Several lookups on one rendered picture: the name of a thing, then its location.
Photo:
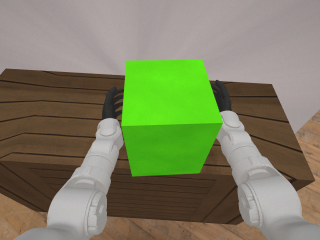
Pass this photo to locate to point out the right robot upper arm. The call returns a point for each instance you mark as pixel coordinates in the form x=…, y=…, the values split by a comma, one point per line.
x=271, y=205

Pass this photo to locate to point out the left robot forearm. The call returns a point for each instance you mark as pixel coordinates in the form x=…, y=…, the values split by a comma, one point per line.
x=99, y=163

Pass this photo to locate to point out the pedestal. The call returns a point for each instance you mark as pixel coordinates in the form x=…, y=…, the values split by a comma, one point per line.
x=49, y=120

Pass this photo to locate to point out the left robot upper arm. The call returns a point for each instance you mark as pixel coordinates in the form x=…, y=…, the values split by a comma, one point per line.
x=75, y=214

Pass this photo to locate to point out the robot left hand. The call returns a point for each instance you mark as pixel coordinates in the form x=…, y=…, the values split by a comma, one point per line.
x=109, y=106

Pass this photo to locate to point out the robot right hand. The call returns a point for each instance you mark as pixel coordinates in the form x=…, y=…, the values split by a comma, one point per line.
x=222, y=96

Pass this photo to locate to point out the right robot forearm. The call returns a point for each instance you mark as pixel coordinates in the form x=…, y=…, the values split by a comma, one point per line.
x=243, y=156

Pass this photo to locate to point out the carton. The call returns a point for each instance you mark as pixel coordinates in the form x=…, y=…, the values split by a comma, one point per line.
x=170, y=117

